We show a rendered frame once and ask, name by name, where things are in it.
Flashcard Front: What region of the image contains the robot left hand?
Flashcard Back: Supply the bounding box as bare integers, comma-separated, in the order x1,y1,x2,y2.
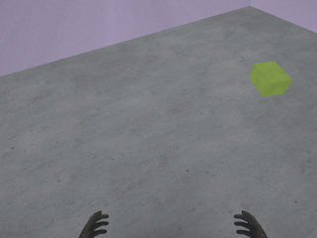
78,210,109,238

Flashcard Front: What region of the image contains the robot right hand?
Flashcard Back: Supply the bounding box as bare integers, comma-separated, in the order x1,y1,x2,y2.
234,210,267,238

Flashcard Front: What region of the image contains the carton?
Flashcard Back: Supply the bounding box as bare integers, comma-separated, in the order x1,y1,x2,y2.
249,61,292,97

